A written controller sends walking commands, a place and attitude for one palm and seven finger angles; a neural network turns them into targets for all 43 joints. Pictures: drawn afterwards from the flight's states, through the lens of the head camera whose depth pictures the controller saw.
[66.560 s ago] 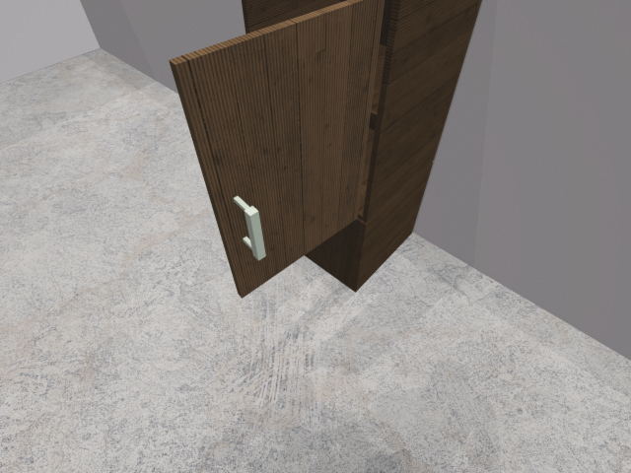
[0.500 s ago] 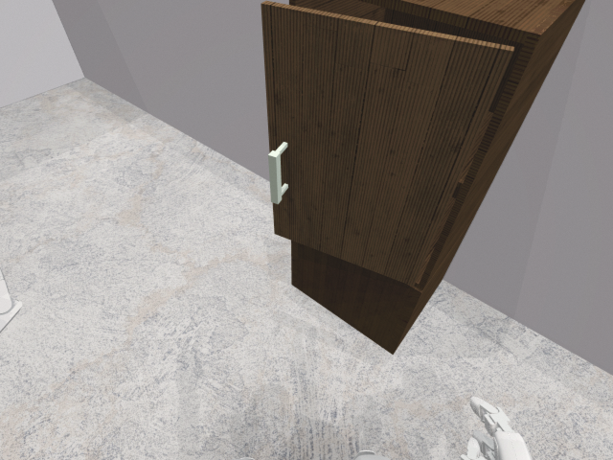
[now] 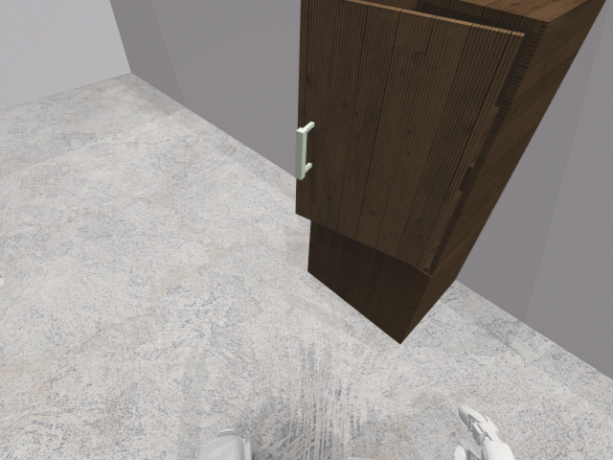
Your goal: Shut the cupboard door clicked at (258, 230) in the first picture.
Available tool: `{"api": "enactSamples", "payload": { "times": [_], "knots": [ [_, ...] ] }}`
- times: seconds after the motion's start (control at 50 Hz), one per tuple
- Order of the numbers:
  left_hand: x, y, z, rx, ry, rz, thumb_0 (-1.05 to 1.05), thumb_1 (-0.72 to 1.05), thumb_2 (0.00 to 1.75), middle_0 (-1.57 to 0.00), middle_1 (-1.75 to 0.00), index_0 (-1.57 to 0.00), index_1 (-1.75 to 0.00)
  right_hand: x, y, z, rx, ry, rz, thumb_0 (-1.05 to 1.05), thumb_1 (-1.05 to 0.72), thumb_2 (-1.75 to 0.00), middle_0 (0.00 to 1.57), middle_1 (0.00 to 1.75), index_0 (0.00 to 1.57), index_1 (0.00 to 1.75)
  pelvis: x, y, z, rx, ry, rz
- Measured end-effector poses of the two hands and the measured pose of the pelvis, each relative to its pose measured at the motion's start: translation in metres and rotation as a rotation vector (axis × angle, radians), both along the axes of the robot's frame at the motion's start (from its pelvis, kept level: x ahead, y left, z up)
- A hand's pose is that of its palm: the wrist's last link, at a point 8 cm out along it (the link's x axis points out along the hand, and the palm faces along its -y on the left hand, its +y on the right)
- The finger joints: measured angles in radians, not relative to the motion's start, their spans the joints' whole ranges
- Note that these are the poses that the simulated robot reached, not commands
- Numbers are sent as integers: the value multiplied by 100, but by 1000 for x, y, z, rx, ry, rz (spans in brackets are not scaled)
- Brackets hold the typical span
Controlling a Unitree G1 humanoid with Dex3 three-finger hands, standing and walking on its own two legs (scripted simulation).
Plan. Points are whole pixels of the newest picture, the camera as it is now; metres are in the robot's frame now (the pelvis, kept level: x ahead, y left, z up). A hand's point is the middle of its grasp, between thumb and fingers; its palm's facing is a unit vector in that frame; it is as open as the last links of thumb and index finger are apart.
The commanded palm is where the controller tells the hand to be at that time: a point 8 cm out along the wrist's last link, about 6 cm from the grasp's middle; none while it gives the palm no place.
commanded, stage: stop stepping back and stand still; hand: left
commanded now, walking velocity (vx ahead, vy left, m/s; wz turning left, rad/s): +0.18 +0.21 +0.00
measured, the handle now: (305, 151) +0.82 -0.01 -0.04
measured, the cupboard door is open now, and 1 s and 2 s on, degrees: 13 13 13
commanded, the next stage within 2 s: let the arm hang, fingers relaxed in 1.38 s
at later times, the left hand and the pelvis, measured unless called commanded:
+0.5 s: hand out of the picture +0.13 +0.29 +0.22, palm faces +0.43 -0.80 -0.41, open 7.4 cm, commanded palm +0.07 +0.32 +0.22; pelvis -0.10 +0.04 +0.03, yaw -6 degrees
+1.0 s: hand out of the picture +0.16 +0.27 +0.21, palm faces +0.32 -0.82 -0.47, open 7.4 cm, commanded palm +0.10 +0.32 +0.22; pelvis -0.08 +0.04 +0.04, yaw -9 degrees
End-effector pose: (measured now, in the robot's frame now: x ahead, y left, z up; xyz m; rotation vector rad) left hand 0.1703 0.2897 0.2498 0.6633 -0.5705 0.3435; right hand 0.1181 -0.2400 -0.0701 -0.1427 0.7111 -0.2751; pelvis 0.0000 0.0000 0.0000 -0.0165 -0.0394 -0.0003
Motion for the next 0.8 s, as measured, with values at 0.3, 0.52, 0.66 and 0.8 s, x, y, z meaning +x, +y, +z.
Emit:
{"api": "enactSamples", "payload": {
  "times": [0.3,0.52,0.66,0.8],
  "knots": [
    [-70,52,-24,-260,89,92,1,89,90,-21,-30,-21,-31,-67,31,43,-82,-37,55,1,-90,-89,21,30,21,30,-75,42,31,35,-34,-58],
    [-87,34,-15,-181,150,28,1,89,90,-21,-30,-21,-31,-115,39,30,-16,33,33,1,-90,-89,21,30,21,30,-107,36,34,16,8,-112],
    [-89,33,-19,-220,171,-8,1,88,90,-21,-30,-22,-31,-151,24,32,-63,141,-38,1,-90,-89,21,30,21,30,-107,44,42,40,20,-129],
    [-69,44,-19,-159,164,-32,1,88,90,-21,-30,-22,-31,-154,27,27,-91,117,-107,1,-90,-89,20,30,21,30,-103,56,33,31,14,-144]
  ]
}}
